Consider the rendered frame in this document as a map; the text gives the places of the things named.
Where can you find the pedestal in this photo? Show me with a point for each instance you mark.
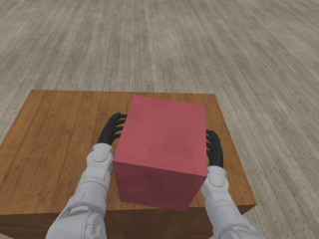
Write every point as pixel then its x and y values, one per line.
pixel 44 154

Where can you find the left robot hand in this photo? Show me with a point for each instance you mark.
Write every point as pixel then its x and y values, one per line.
pixel 108 133

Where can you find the right robot upper arm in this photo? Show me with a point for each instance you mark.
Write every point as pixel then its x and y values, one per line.
pixel 236 234

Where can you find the right robot hand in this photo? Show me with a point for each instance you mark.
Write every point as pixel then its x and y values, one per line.
pixel 215 153

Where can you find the carton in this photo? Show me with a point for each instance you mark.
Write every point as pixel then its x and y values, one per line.
pixel 161 159

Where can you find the right robot forearm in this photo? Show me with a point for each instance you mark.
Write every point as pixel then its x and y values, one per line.
pixel 220 208

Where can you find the left robot upper arm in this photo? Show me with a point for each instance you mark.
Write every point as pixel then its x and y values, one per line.
pixel 88 225

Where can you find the left robot forearm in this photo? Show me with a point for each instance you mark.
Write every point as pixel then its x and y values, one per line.
pixel 93 187

